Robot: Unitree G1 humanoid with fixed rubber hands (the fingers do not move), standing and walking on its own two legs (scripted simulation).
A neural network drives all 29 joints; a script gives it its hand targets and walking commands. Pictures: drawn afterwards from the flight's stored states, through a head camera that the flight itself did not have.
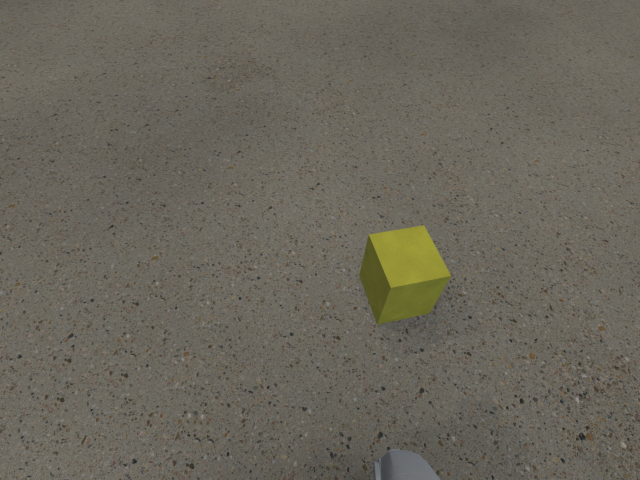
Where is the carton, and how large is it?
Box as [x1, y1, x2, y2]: [359, 225, 450, 324]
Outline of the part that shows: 423,225 369,234 359,275 377,324 428,313 450,276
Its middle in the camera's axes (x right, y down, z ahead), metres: +0.28 +0.12 +1.34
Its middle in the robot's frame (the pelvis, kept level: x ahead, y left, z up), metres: +0.80 -0.32 -0.65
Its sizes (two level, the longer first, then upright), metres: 0.210 0.200 0.250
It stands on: the floor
